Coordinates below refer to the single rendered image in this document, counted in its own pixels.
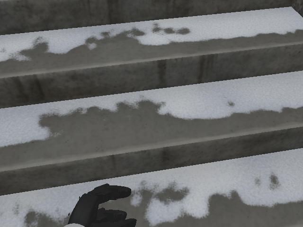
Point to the left robot hand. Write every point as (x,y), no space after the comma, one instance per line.
(87,214)

